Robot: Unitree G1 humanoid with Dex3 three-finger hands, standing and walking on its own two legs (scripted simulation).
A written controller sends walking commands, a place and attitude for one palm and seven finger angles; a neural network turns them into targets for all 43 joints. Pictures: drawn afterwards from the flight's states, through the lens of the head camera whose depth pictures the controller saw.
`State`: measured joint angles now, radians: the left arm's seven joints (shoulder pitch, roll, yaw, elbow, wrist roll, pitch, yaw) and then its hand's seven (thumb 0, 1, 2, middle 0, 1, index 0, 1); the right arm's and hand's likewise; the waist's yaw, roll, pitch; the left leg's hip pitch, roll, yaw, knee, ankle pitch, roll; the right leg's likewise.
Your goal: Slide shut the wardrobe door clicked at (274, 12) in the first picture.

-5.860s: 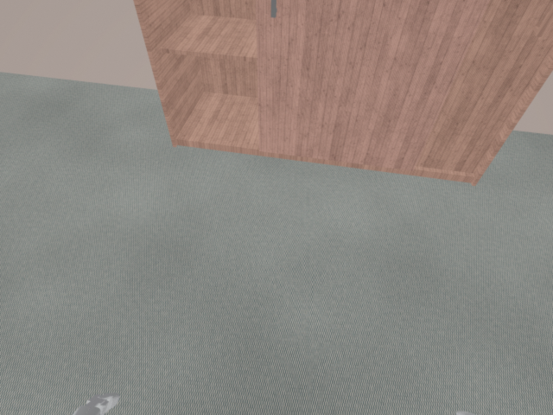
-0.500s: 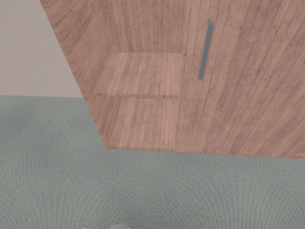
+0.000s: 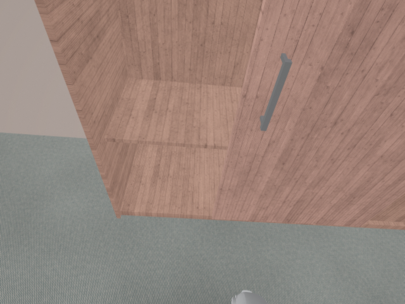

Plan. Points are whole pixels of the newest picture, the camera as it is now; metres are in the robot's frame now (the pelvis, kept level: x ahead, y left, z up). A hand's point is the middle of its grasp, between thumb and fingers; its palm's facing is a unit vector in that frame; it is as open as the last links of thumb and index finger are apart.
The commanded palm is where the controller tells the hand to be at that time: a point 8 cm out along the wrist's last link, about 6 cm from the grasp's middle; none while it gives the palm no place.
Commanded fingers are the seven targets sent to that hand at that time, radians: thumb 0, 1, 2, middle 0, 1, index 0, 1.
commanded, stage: take the last steps up to it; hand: right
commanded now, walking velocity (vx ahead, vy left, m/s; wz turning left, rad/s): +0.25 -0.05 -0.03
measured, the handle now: (272, 95) +0.64 -0.15 +0.09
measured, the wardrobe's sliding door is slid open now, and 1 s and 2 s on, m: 0.49 0.49 0.49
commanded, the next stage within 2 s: come to a stop and stand still in 0.28 s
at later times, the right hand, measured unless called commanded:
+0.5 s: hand (304, 300) +0.19 -0.25 -0.18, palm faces +0.07 +0.98 -0.20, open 7.4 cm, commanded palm none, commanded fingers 0.00 -0.90 -0.90 0.20 0.30 0.20 0.30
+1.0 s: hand (302, 293) +0.21 -0.25 -0.18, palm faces +0.03 +0.97 -0.24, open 7.4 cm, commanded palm none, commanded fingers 0.00 -0.90 -0.90 0.20 0.30 0.20 0.30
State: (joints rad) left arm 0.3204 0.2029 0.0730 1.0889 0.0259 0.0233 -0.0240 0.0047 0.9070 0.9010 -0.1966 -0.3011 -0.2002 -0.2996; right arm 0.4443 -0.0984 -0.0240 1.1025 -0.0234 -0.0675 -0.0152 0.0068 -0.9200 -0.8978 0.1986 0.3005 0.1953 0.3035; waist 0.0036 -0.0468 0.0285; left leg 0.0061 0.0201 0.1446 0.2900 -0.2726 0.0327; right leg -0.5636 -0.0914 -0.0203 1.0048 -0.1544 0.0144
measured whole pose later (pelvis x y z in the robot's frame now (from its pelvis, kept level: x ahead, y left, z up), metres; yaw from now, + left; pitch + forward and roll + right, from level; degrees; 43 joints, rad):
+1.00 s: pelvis +0.14 -0.06 -0.01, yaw +1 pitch +0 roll -1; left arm 0.23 0.19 0.06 1.04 0.01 0.05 0.01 0.00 0.91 0.90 -0.20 -0.30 -0.20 -0.30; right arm 0.17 -0.16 -0.05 1.00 -0.04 0.02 -0.03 0.01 -0.91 -0.90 0.20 0.30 0.20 0.30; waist -0.02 -0.01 0.07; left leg -0.35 0.04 0.05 0.48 -0.12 0.02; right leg -0.24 -0.02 -0.01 0.71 -0.45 0.03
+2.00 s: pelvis +0.10 -0.07 -0.01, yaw +0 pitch -2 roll +1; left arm 0.32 0.13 -0.01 1.10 0.02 -0.01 0.02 0.00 0.92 0.90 -0.20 -0.30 -0.20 -0.30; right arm 0.36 -0.14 0.00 1.11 -0.02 -0.02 -0.03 0.01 -0.91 -0.90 0.20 0.30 0.20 0.30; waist -0.01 0.03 -0.01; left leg -0.18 -0.02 0.07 0.44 -0.23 0.04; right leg -0.19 -0.04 -0.03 0.49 -0.27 0.01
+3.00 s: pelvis +0.12 -0.11 -0.01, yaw +1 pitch -1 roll +0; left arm 0.31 0.12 -0.02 1.13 0.01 -0.03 0.03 0.00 0.91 0.90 -0.20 -0.30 -0.20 -0.30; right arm 0.33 -0.12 0.00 1.10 -0.02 -0.01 -0.04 0.01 -0.91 -0.90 0.20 0.30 0.19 0.30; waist 0.00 0.02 0.01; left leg -0.18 0.04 0.03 0.46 -0.26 -0.03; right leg -0.14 0.03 -0.07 0.45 -0.29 -0.05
